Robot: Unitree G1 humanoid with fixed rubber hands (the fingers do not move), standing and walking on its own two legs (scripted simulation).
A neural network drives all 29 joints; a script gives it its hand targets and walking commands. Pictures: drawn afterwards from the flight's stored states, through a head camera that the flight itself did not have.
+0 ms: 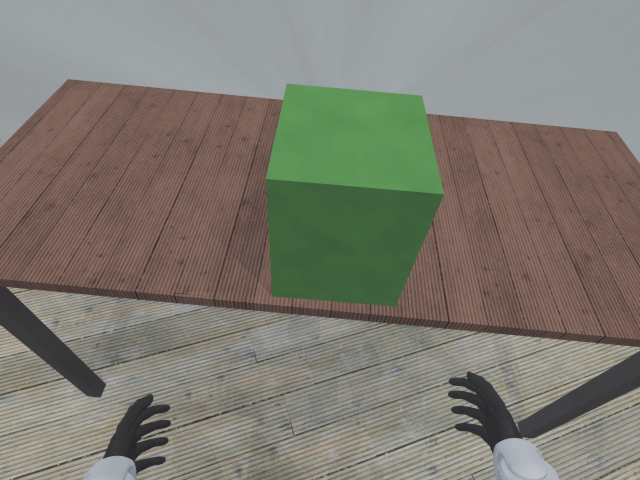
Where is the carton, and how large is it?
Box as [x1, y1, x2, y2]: [266, 84, 443, 305]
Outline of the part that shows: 286,84 266,176 272,295 395,305 443,195 422,97 419,95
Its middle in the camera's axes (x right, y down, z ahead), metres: +0.04 -0.06 +0.59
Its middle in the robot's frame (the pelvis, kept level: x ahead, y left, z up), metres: +0.48 -0.02 +0.06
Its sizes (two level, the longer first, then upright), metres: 0.210 0.200 0.250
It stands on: a table, 0.71 m high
